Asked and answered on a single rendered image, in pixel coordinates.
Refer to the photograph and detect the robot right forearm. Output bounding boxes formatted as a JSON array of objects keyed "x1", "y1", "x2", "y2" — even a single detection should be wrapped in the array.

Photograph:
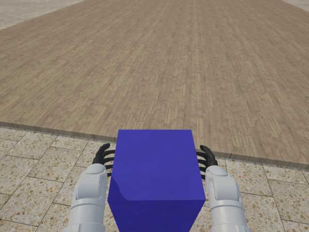
[{"x1": 205, "y1": 165, "x2": 252, "y2": 232}]

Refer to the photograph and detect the robot right hand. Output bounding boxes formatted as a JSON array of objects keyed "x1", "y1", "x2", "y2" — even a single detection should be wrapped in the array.
[{"x1": 196, "y1": 145, "x2": 218, "y2": 180}]

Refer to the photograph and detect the robot left forearm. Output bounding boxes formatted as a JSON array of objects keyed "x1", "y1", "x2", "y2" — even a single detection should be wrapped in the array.
[{"x1": 63, "y1": 163, "x2": 107, "y2": 232}]

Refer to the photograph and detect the carton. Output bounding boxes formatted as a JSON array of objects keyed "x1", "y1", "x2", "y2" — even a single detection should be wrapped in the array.
[{"x1": 107, "y1": 130, "x2": 206, "y2": 232}]

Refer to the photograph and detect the robot left hand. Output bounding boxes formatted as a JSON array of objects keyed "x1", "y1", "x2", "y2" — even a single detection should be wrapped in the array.
[{"x1": 92, "y1": 143, "x2": 115, "y2": 177}]

